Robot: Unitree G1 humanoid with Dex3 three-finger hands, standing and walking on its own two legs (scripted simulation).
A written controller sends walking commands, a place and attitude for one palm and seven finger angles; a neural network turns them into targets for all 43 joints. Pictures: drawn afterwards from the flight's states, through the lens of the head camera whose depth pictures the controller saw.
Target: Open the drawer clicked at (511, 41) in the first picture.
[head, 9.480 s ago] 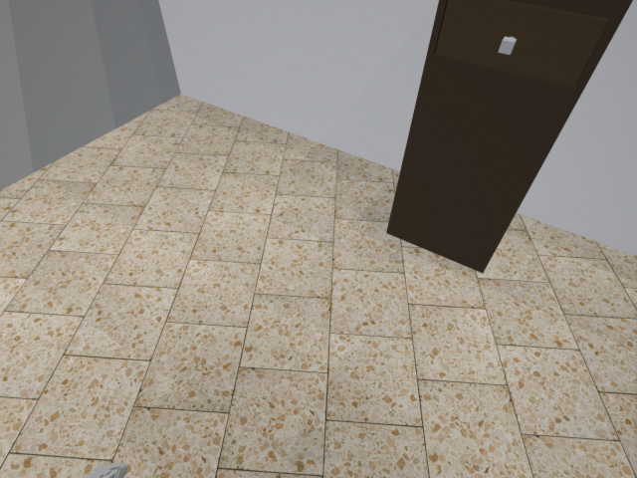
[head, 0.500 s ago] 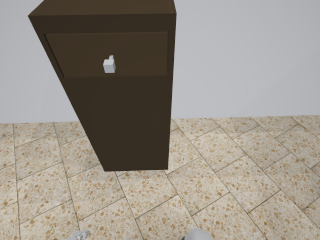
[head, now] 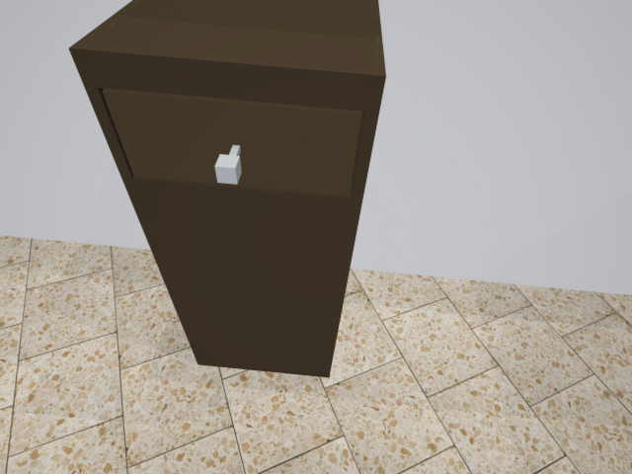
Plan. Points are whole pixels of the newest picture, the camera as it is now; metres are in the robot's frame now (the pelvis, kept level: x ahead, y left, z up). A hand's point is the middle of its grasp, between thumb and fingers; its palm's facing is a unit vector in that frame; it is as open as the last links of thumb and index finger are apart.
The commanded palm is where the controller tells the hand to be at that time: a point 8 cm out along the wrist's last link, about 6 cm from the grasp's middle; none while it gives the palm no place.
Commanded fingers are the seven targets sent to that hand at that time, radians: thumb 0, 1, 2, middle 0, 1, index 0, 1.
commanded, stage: come to a stop and stand still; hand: left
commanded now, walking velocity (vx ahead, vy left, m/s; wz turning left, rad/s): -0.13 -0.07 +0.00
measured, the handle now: (231, 162) +0.52 +0.19 +0.11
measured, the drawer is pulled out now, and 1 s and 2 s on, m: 0.00 0.00 0.00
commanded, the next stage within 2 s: look again from close up in 1.28 s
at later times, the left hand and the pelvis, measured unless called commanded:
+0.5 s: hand out of the picture +0.06 +0.18 -0.18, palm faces +0.05 -0.98 -0.21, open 7.4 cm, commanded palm none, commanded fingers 0.00 0.90 0.90 -0.20 -0.30 -0.20 -0.30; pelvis +0.00 -0.01 -0.01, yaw +0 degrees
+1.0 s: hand out of the picture -0.03 +0.19 -0.18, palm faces +0.03 -0.99 -0.16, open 7.4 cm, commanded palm none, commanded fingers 0.00 0.90 0.90 -0.20 -0.30 -0.20 -0.30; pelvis -0.02 +0.03 +0.00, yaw -1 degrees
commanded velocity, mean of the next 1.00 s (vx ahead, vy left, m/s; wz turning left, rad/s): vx -0.01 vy -0.01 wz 0.00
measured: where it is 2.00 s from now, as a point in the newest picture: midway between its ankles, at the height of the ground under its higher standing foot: outside the picture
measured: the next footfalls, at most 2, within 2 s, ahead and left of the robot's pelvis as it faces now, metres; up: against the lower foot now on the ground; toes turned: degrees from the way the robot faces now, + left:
none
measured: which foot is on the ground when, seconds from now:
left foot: down 0.00-1.00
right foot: down 0.00-1.00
